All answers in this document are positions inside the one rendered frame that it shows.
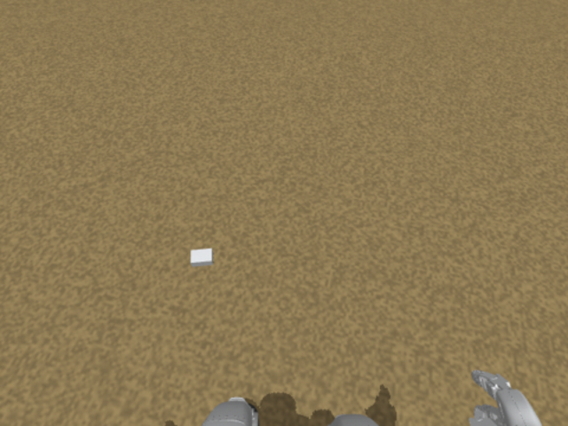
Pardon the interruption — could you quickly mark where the right robot hand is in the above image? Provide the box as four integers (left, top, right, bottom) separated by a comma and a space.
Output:
469, 370, 542, 426

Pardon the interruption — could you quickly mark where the small box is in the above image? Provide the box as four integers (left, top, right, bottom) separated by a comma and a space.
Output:
191, 248, 213, 267

